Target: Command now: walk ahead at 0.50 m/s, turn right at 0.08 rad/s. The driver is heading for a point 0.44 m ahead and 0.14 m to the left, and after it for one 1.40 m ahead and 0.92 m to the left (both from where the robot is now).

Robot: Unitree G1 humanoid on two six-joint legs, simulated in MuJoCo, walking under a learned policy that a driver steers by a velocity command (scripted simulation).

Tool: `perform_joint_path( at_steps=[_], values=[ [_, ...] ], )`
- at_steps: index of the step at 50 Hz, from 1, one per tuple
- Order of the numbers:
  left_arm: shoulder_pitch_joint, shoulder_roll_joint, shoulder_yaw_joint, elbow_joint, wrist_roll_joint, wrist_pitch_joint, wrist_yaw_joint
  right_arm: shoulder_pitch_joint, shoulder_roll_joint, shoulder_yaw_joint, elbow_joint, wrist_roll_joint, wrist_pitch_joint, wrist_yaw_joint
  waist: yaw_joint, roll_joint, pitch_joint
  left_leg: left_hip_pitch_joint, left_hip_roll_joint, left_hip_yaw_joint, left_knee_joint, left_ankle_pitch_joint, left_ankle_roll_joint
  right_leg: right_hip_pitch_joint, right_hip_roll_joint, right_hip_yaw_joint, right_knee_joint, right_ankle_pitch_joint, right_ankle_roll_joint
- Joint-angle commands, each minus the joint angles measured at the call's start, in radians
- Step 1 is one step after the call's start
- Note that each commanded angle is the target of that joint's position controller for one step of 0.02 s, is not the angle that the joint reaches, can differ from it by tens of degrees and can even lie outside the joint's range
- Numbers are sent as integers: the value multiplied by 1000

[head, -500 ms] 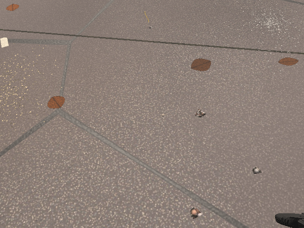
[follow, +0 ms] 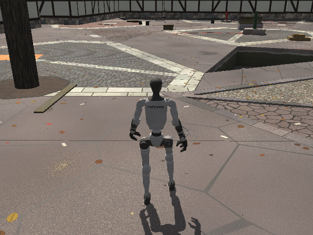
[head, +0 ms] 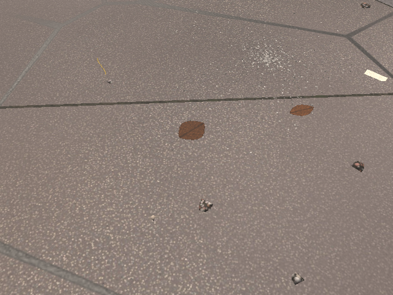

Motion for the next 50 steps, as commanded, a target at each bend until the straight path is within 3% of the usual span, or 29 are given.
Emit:
perform_joint_path(
  at_steps=[1, 4, 6, 8, 9, 10, 11, 12, 13, 14, 15, 16, 18, 21, 26, 28, 30, 32, 34, 35, 36, 37, 38, 39, 40, 42, 44, 46, 50],
  values=[
    [-94, 33, 1, -79, -5, -22, -10, -33, -185, -40, -57, 10, -9, -8, 2, 113, 6, -31, 237, -133, -114, 210, 153, 52, 19, -31, -154, 153, 9],
    [-173, 44, 4, -106, -12, -28, -22, 25, -189, -40, -27, 17, 4, -8, -18, 113, 27, 16, 270, -151, -86, 211, 142, 73, 38, -30, -228, 162, -5],
    [-182, 64, 12, -118, -13, -36, -30, 34, -200, -44, -15, 21, 17, -13, 3, 119, 32, 59, 295, -184, -45, 237, 127, 97, 49, -20, -276, 104, -25],
    [-84, 100, 31, -93, -9, -44, -29, 8, -220, -49, -16, 22, 27, -19, 76, 125, -14, 56, 285, -182, 62, 372, 100, 260, 76, -40, -333, 71, -54],
    [45, 143, 54, -55, -3, -44, -20, 6, -198, -40, -20, 17, 28, -20, 138, 108, -101, 4, 232, -147, 213, 444, 73, 463, 76, -47, -344, 77, -80],
    [224, 214, 75, -30, 16, -42, -7, -9, -136, -15, -51, -5, 23, -19, 215, 23, -255, -174, 168, -103, 501, 246, 31, 754, -94, 115, -301, 89, -143],
    [277, 282, 89, -10, 20, -28, -7, 127, -28, 16, -67, 2, 8, -19, 161, -248, -392, -531, 25, -39, 837, -335, -33, 1048, -330, 524, -380, -97, -279],
    [285, 187, 67, -11, 13, -25, -8, 87, -128, -7, -51, 25, 0, -19, 197, -174, -358, -631, 59, -145, 972, -394, -34, 989, -315, 615, -459, -259, -271],
    [228, 145, 51, -7, 5, -26, -6, 4, -178, -26, -77, 39, -1, -18, 190, -123, -214, -684, 99, -140, 1003, -309, -28, 875, -285, 473, -484, -257, -234],
    [162, 121, 42, -8, 7, -29, -7, -41, -170, -27, -87, 32, 2, -21, 161, -76, -142, -660, 137, -118, 979, -228, -32, 755, -245, 365, -511, -180, -215],
    [111, 91, 34, -4, 10, -33, -10, -63, -159, -30, -91, 20, 8, -22, 134, -63, -86, -632, 161, -117, 938, -171, -36, 656, -210, 282, -547, -106, -207],
    [78, 75, 31, 1, 18, -41, -11, -45, -142, -33, -87, 19, 21, -20, 102, -81, -63, -576, 184, -124, 914, -129, -40, 582, -187, 211, -582, -48, -198],
    [50, 70, 35, 18, 17, -56, -11, -30, -100, -29, -84, 23, 45, -19, 74, -67, -37, -531, 193, -118, 889, -91, -51, 508, -174, 117, -634, 39, -204],
    [53, 99, 49, 50, 20, -67, -3, -83, -85, -29, -114, 15, 61, -19, 68, -23, 2, -586, 200, -131, 802, 12, -68, 498, -178, 10, -669, 137, -210],
    [86, 142, 60, 86, 14, -53, 11, -225, -59, -15, -161, 13, 50, 12, 117, 5, 40, -561, 181, -60, 526, 230, -55, 535, -152, -154, -682, 187, -181],
    [100, 157, 64, 99, 9, -38, 18, -294, -53, -11, -195, 5, 48, 24, 135, 16, 70, -547, 164, -17, 434, 240, -44, 564, -154, -204, -640, 323, -168],
    [117, 177, 70, 111, -3, -18, 25, -318, -64, -17, -225, 1, 49, 38, 134, -3, 54, -522, 139, 18, 387, 203, -28, 622, -166, -231, -567, 480, -148],
    [102, 203, 78, 107, -20, -1, 34, -279, -98, -34, -236, -2, 54, 48, 99, -41, 3, -447, 89, 55, 366, 116, 3, 671, -171, -244, -449, 688, -122],
    [70, 206, 80, 93, -35, 15, 41, -96, -164, -73, -199, -3, 57, 43, -5, -31, -99, -219, 16, 81, 286, 129, 53, 643, -135, -265, -178, 769, -79],
    [93, 178, 69, 91, -26, 10, 39, 9, -223, -99, -176, -7, 61, 21, -58, 41, -162, -6, 32, 14, 212, 347, 92, 508, -78, -278, 63, 557, -20],
    [186, 46, 31, 60, 47, 1, 27, -9, -330, -111, -186, -8, 73, -5, 54, 329, -242, 291, 283, -319, 329, 888, 206, 160, 61, -263, 413, -434, 47],
    [246, 85, 20, 53, 30, -13, 13, -32, -330, -99, -249, -26, 60, 6, 48, 281, -483, 438, 463, -723, 236, 773, 411, 1, 165, -25, 662, -628, 72],
    [134, 162, 40, 46, -6, -15, 8, -56, -263, -88, -264, -18, 57, 15, -10, 118, -452, 378, 405, -618, 175, 644, 366, -36, 107, 60, 662, -525, 52],
    [67, 153, 37, 19, -15, -12, 14, -113, -223, -77, -259, -1, 53, 15, 14, 89, -310, 250, 351, -506, 151, 528, 313, -75, 77, 40, 589, -431, 38],
    [51, 143, 36, 31, 2, -4, 29, -158, -193, -69, -259, 8, 55, 9, 44, 31, -216, 114, 307, -445, 126, 458, 269, -63, 42, 38, 517, -369, 43],
    [66, 159, 45, 28, 12, 23, 39, -208, -178, -63, -274, -10, 65, -4, 98, 80, -160, -88, 262, -391, 79, 425, 243, 57, 30, 45, 420, -309, 43],
    [87, 127, 38, 35, 18, 34, 43, -219, -190, -68, -277, -20, 68, -12, 114, 100, -164, -163, 237, -349, 76, 486, 240, 110, 50, 26, 325, -291, 57],
    [66, 109, 31, 31, 22, 40, 48, -207, -209, -76, -273, -13, 75, -25, 108, 104, -181, -175, 221, -339, 85, 478, 232, 117, 67, 26, 233, -255, 75],
    [0, 104, 28, 15, 13, 53, 44, -221, -211, -77, -283, -2, 104, -47, 86, 141, -172, -209, 178, -379, 70, 131, 183, 140, 89, 46, 93, -148, 87]
  ],
)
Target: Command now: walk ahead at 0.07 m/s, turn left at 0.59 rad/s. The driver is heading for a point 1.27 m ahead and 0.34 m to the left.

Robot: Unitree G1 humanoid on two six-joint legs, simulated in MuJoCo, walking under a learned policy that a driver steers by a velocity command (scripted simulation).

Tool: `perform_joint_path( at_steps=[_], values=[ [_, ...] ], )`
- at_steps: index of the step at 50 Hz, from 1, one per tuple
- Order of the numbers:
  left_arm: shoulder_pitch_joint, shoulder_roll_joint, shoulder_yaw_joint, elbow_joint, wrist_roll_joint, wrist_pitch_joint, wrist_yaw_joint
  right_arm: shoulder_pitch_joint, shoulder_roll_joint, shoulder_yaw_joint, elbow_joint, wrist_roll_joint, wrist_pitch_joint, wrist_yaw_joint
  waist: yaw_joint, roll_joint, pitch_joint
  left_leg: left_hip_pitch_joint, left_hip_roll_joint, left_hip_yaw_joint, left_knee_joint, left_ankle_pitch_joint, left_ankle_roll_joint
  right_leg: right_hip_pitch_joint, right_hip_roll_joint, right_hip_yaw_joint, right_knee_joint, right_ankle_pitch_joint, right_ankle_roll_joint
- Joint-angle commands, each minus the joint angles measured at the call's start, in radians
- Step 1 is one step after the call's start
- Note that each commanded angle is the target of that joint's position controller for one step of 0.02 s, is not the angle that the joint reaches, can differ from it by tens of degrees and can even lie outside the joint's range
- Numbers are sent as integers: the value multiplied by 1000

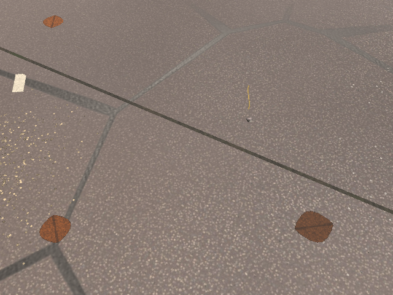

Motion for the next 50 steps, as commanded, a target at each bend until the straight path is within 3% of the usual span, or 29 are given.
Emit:
perform_joint_path(
  at_steps=[1, 5, 8, 9, 10, 11, 12, 13, 14, 15, 18, 22, 26, 28, 29, 30, 31, 32, 33, 34, 35, 38, 41, 47, 49, 50],
  values=[
    [59, 77, 22, -39, -5, 4, 0, -48, -164, -47, -89, 3, 4, -19, 32, 124, -197, 81, 225, -279, -133, -28, 145, 116, 29, -10, -84, 68, 8],
    [30, 85, 26, -55, -12, -17, -12, -30, -158, -47, -89, 2, 16, -16, 11, 170, -179, 125, 227, -361, -93, -37, 132, 168, 53, -4, -235, 30, -11],
    [99, 95, 39, -38, -14, -34, -24, -46, -140, -41, -96, 19, 27, -17, 56, 171, -179, 128, 186, -383, -7, 25, 81, 328, 42, -23, -523, 166, -54],
    [123, 152, 54, -38, 0, -34, -21, -11, -101, -29, -98, 17, 28, -18, 43, 77, -201, 49, 128, -321, 105, -144, 29, 444, -106, 82, -582, 223, -108],
    [89, 244, 74, -39, 25, -18, -15, 28, -73, -24, -122, 21, 23, -15, -21, -233, -157, -163, -42, -101, 288, -445, -39, 502, -304, 313, -613, 421, -256],
    [87, 189, 67, -55, 39, -18, -16, 20, -160, -48, -114, 2, 10, -12, 18, -249, -158, -217, -10, -58, 539, -534, -91, 469, -394, 413, -628, 503, -358],
    [54, 140, 52, -72, 31, -18, -11, 32, -202, -67, -93, 9, 11, -9, 9, -163, -153, -213, 24, -63, 656, -473, -111, 452, -360, 324, -606, 511, -345],
    [18, 111, 45, -79, 16, -15, -7, 48, -190, -69, -68, 14, 22, -12, -5, -117, -134, -213, 37, -45, 706, -419, -130, 444, -292, 223, -587, 489, -299],
    [4, 96, 41, -82, 0, -12, -4, 54, -167, -65, -60, 11, 34, -16, -1, -111, -120, -234, 46, -33, 752, -371, -148, 456, -255, 161, -578, 474, -273],
    [6, 90, 36, -82, -5, -7, 0, 52, -135, -56, -60, 14, 42, -13, 5, -114, -108, -239, 53, -16, 770, -343, -162, 454, -235, 112, -581, 490, -270],
    [51, 109, 44, -71, 5, 10, 8, -27, -88, -37, -100, 26, 44, -7, 51, -159, -102, -244, 85, 55, 636, -294, -183, 512, -213, 27, -597, 488, -285],
    [57, 160, 66, -67, -2, 21, 2, -66, -69, -22, -131, 18, 41, 9, 76, -189, -143, -103, 130, 105, 418, -309, -173, 521, -255, -25, -589, 517, -299],
    [52, 183, 76, -56, -25, 19, -13, -34, -93, -34, -128, 20, 49, 25, 61, -195, -144, 17, 122, 153, 215, -257, -127, 507, -284, -52, -553, 498, -281],
    [44, 168, 74, -46, -44, 16, -14, 35, -94, -43, -101, 18, 50, 28, 16, -163, -148, 163, 92, 178, 5, -100, -70, 447, -259, -105, -465, 429, -218],
    [101, 131, 65, -21, -36, 12, -19, 71, -129, -57, -93, 16, 49, 19, 12, -64, -159, 303, 117, 100, -76, 45, -31, 341, -216, -172, -349, 298, -143],
    [107, 57, 40, -54, 20, 10, -26, 102, -256, -85, -111, 12, 43, 1, 36, 265, -174, 483, 387, -265, -78, 445, 77, 56, -89, -272, -30, -165, -35],
    [-1, 79, 45, -101, 16, 5, -14, 94, -269, -79, -128, -25, 21, 10, -23, 301, -190, 389, 513, -428, -92, 500, 272, -73, 14, -133, 171, -355, -5],
    [-36, 119, 57, -102, -2, 7, -8, 81, -223, -67, -121, -32, 0, 16, -37, 195, -181, 367, 463, -358, -110, 409, 265, -80, -9, -67, 256, -306, -12],
    [-28, 125, 62, -95, -12, 10, -5, 35, -193, -57, -110, -19, -12, 11, -5, 167, -147, 341, 402, -281, -108, 337, 207, -83, -21, -51, 254, -218, -23],
    [-9, 122, 66, -75, -5, 12, 3, -6, -169, -50, -113, -2, -12, 5, 13, 127, -139, 330, 357, -243, -104, 275, 161, -80, -28, -44, 225, -151, -23],
    [5, 128, 69, -72, 1, 15, 7, -36, -158, -42, -115, 10, -8, -1, 27, 138, -133, 306, 337, -225, -104, 291, 148, -60, -22, -44, 212, -100, -15],
    [46, 101, 63, -58, -10, 12, -3, -44, -143, -32, -114, 0, -1, -16, 43, 147, -169, 291, 303, -196, -105, 297, 149, 7, 10, -58, 162, -18, 2],
    [26, 73, 48, -58, -11, 14, -9, -35, -139, -28, -101, -2, 2, -21, 22, 150, -168, 289, 294, -198, -97, 224, 144, 63, 6, -63, -4, 3, 9],
    [21, 79, 41, -71, -19, 7, -27, -45, -140, -18, -76, -9, 10, -4, -3, 167, -125, 197, 302, -272, -84, 100, 155, 227, 11, -77, -221, -40, -17],
    [57, 62, 37, -62, -18, -2, -35, -74, -115, -5, -67, -1, 10, -1, 30, 150, -122, 175, 279, -277, -53, 98, 130, 320, 17, -89, -390, 49, -36],
    [83, 50, 32, -54, -8, -8, -39, -73, -94, 4, -58, 4, 8, 0, 54, 130, -123, 146, 254, -265, -42, 72, 94, 407, 15, -91, -537, 187, -52]
  ],
)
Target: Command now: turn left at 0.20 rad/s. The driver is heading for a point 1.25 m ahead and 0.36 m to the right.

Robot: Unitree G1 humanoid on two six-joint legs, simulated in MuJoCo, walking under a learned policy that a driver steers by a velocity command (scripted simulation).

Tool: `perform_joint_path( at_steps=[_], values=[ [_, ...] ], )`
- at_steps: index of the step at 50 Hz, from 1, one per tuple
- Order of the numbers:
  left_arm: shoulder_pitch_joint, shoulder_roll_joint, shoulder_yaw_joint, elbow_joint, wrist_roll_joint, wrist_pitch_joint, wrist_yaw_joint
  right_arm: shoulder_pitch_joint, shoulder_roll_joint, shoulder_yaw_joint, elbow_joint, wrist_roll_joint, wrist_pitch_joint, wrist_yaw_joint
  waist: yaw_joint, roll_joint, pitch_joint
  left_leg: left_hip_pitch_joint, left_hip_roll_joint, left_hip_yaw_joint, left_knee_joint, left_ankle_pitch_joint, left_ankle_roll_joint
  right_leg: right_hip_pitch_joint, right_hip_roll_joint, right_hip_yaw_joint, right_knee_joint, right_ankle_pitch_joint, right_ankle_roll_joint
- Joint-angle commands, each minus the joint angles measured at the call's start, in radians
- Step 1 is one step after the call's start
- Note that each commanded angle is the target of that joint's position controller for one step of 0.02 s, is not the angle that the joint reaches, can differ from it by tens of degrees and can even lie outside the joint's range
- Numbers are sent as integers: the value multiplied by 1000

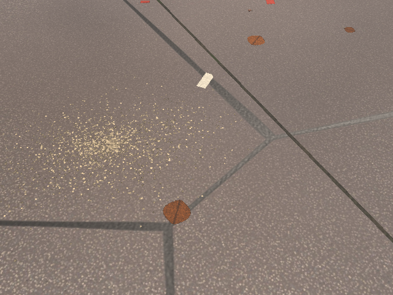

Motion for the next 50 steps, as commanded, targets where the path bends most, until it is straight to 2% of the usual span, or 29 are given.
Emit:
perform_joint_path(
  at_steps=[1, 2, 3, 4, 5, 6, 8, 12, 16, 31, 50],
  values=[
    [28, 97, 16, -66, 25, -30, -5, 13, -92, -17, -34, -4, -19, 0, 16, 69, -108, -7, 185, -211, -79, 131, 79, 210, -73, 59, -239, 283, -50],
    [25, 176, 29, -80, 35, -30, 0, 78, -81, -15, -25, -24, -28, 2, -42, -99, -125, -49, 85, -110, 26, -38, 19, 247, -207, 175, -221, 475, -113],
    [-23, 137, 16, -65, 38, -32, -4, 69, -84, -19, -25, -19, -29, -3, -63, -204, -108, 10, 58, -28, 4, -127, -28, 106, -253, 246, -258, 353, -215],
    [-76, 80, -2, -85, 32, -37, -9, 50, -112, -24, -13, -25, -26, -7, -55, -166, -81, 64, 80, -25, -17, -75, -47, 65, -210, 216, -278, 229, -208],
    [-66, 75, -3, -77, 29, -40, -10, 11, -110, -26, -13, -25, -22, -9, -33, -158, -75, 75, 75, -20, -31, -12, -45, 66, -160, 174, -268, 144, -164],
    [-51, 86, -4, -74, 26, -45, -10, -1, -102, -25, -7, -24, -13, -10, -20, -145, -65, 86, 78, -27, -38, 23, -40, 57, -129, 143, -263, 97, -133],
    [-32, 95, -6, -67, 24, -53, -6, 11, -93, -25, 3, -18, -8, -5, -14, -101, -40, 74, 86, -42, -57, 57, -24, 57, -100, 103, -247, 57, -102],
    [1, 80, -14, -62, 19, -48, 2, 26, -79, -24, 37, -14, -19, -5, 7, -26, -42, 55, 93, -54, -73, 105, -21, 92, -74, 71, -207, 83, -98],
    [8, 71, -21, -56, 17, -43, 2, 41, -72, -25, 64, -12, -25, -10, 12, 16, -49, 61, 97, -61, -77, 138, -28, 106, -60, 56, -188, 108, -100],
    [35, 62, -33, 24, 12, -46, -2, 74, -72, -27, 169, -8, -21, -34, 4, 5, -35, 123, 102, -59, -79, 204, -39, 94, -39, 40, -208, 146, -97],
    [86, 77, -44, 164, 7, -43, 7, 72, -66, -21, 352, -4, -24, -44, 9, -2, -8, 129, 96, -28, -119, 186, -60, 116, -38, 56, -259, 151, -113]
  ],
)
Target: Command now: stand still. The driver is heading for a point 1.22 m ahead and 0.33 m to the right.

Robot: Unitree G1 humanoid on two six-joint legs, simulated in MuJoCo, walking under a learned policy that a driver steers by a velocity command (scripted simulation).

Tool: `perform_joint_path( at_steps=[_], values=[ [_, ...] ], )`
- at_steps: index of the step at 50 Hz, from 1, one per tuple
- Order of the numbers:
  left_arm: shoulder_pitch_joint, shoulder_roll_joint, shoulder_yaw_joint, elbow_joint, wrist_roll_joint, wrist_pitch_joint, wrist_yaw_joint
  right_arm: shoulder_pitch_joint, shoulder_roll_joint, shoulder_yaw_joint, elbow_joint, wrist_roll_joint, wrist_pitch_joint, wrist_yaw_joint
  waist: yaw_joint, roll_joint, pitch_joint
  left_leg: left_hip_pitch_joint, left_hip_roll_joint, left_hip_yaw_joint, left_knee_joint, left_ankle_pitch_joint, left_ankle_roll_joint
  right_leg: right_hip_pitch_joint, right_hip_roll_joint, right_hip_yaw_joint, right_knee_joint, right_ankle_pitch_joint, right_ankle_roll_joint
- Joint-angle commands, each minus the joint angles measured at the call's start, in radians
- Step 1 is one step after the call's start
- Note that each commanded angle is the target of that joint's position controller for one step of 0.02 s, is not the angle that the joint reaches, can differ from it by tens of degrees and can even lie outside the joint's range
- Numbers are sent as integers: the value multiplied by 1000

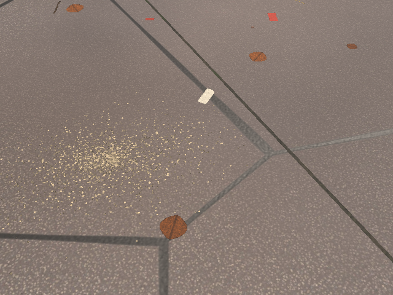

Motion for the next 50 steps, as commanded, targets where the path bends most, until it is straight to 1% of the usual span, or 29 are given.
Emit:
perform_joint_path(
  at_steps=[1, 12, 13, 14, 15, 16, 17, 18, 19, 20, 22, 25, 27, 28, 29, 30, 31, 32, 33, 34, 35, 36, 37, 40, 42, 44, 47, 49, 50],
  values=[
    [11, 119, 22, -26, -1, -9, 4, 11, -109, -18, -10, 0, -10, -4, 0, -8, -12, 14, 27, -10, -42, 186, 17, -35, -88, 94, -113, 127, -12],
    [37, 118, 17, 22, -3, -4, 6, 23, -105, -6, 55, 2, -13, -7, 3, -8, -7, 1, 29, 3, -53, 177, 14, -23, -84, 96, -120, 149, -16],
    [52, 115, 16, 32, -2, -3, 7, 38, -93, -2, 64, 2, -12, -8, 3, -18, -28, 6, 15, 23, -45, 104, 15, -14, -81, 99, -138, 37, -20],
    [57, 128, 20, 36, -6, 0, 11, 34, -86, 0, 66, 6, -12, -9, 9, -38, -15, -22, -9, 53, -10, -1, 18, -21, -86, 122, -167, -145, -35],
    [67, 167, 33, 37, -13, 4, 15, 17, -89, -1, 58, 11, -15, -8, 22, -87, 9, -90, -40, 96, 71, -125, 21, -23, -123, 190, -211, -335, -72],
    [93, 200, 43, 40, -19, 5, 19, -16, -93, 1, 37, 14, -26, -5, 37, -139, 43, -188, -39, 120, 157, -183, 28, -14, -213, 317, -279, -490, -126],
    [112, 226, 54, 42, -21, 0, 24, -59, -99, 3, 10, 16, -44, 2, 51, -165, 88, -257, 2, 122, 257, -187, 36, -35, -312, 441, -340, -544, -183],
    [128, 229, 59, 43, -14, -9, 27, -90, -105, 1, -7, 22, -61, 12, 59, -160, 124, -340, 42, 100, 367, -218, 43, -27, -372, 514, -375, -507, -224],
    [132, 216, 60, 40, -9, -20, 26, -87, -111, -4, -9, 26, -75, 21, 53, -136, 133, -421, 73, 85, 457, -249, 49, 20, -396, 533, -379, -444, -241],
    [126, 197, 58, 34, -14, -28, 24, -68, -110, -7, -4, 29, -87, 30, 39, -104, 124, -474, 96, 81, 488, -245, 57, 73, -391, 510, -371, -387, -235],
    [107, 180, 58, 16, -29, -33, 20, -79, -101, -8, -6, 33, -109, 44, 33, -73, 98, -451, 111, 107, 372, -190, 65, 109, -331, 385, -359, -253, -185],
    [111, 207, 67, 13, -34, -24, 15, -83, -69, 0, -6, 31, -125, 59, 22, -107, 45, -215, 58, 186, 165, -82, 46, 4, -246, 225, -315, -137, -159],
    [97, 215, 69, 9, -41, -15, 11, 12, -79, -7, 30, 34, -121, 61, -30, -95, 24, 3, 10, 237, 58, 62, 37, -132, -219, 182, -248, -152, -144],
    [97, 196, 62, 6, -38, -16, 8, 82, -97, -17, 56, 35, -115, 57, -61, -80, 5, 106, -8, 241, 48, 55, 40, -193, -202, 171, -195, -156, -129],
    [85, 155, 47, 0, -30, -22, 3, 163, -124, -28, 73, 41, -112, 50, -106, -48, -15, 218, 25, 183, 10, 19, 62, -261, -166, 127, -71, -112, -96],
    [60, 70, 20, -28, -10, -31, -8, 274, -204, -45, 85, 32, -112, 41, -143, 163, -60, 311, 240, -118, -121, -138, 135, -369, -71, 6, 301, -131, -23],
    [55, 47, 19, -81, -24, -52, -3, 354, -297, -58, 99, 12, -122, 57, -133, 327, -90, 375, 417, -563, -284, -368, 287, -575, 34, 24, 567, -304, -5],
    [48, 128, 36, -79, -51, -67, -2, 260, -227, -35, 80, 9, -140, 67, -95, 172, -12, 302, 431, -563, -298, -470, 304, -651, -44, 118, 713, -256, -27],
    [42, 155, 43, -80, -62, -77, -9, 175, -169, -18, 47, 13, -151, 73, -64, 138, 50, 248, 382, -439, -303, -419, 266, -683, -89, 125, 733, -144, -48],
    [51, 155, 47, -67, -52, -81, -10, 115, -145, -7, 24, 13, -154, 79, -37, 111, 58, 212, 332, -325, -310, -295, 233, -656, -125, 104, 713, -55, -48],
    [37, 158, 54, -67, -38, -81, -10, 86, -130, -1, 14, 12, -151, 82, -24, 96, 67, 186, 296, -232, -315, -161, 211, -637, -150, 95, 664, 12, -40],
    [37, 151, 57, -62, -33, -75, -17, 84, -107, 6, 12, 6, -144, 79, -17, 104, 60, 162, 258, -132, -321, -45, 185, -593, -166, 86, 630, 64, -31],
    [38, 129, 54, -57, -33, -68, -23, 107, -107, 7, 18, 1, -141, 74, -19, 113, 51, 155, 235, -62, -323, 61, 177, -574, -167, 69, 617, 105, -19],
    [-21, 90, 50, -81, -35, -50, -26, 172, -125, 4, 35, -11, -139, 54, -39, 69, 55, 153, 220, 59, -331, 271, 192, -609, -146, 77, 545, 193, 16],
    [-89, 72, 44, -118, -35, -50, -26, 158, -133, 5, 23, -13, -137, 44, -44, 59, 72, 122, 206, 128, -349, 313, 187, -592, -123, 76, 404, 272, 24],
    [-162, 56, 36, -149, -30, -52, -32, 158, -141, 6, 13, -9, -138, 35, -60, 63, 81, 101, 198, 187, -376, 322, 177, -539, -111, 22, 277, 355, 23],
    [-252, 37, 25, -194, -28, -54, -52, 215, -145, 4, 25, 2, -131, 29, -84, 40, 104, 169, 229, 235, -365, 385, 173, -529, -102, -17, 173, 377, 0],
    [-282, 41, 25, -222, -30, -58, -69, 225, -155, 0, 24, 4, -116, 27, -75, 41, 102, 255, 258, 260, -313, 505, 168, -539, -90, -34, 134, 326, -27],
    [-278, 52, 30, -232, -31, -60, -77, 210, -167, -4, 14, 4, -108, 25, -56, 51, 85, 292, 267, 275, -263, 649, 161, -515, -72, -53, 126, 286, -45]
  ],
)
Velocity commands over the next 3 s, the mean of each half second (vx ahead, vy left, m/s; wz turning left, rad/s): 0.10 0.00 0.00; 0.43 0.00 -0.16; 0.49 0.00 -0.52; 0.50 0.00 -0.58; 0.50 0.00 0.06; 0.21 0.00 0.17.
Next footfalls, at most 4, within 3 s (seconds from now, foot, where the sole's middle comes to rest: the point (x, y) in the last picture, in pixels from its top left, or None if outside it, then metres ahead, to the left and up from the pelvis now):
0.58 left None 0.13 0.16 -0.78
1.08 right None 0.48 -0.06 -0.78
1.56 left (195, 220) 0.80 0.05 -0.78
2.08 right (291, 206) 0.87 -0.33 -0.78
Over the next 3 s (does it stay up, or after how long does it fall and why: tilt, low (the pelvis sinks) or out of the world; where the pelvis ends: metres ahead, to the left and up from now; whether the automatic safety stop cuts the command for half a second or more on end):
stays up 1.14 -0.40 0.00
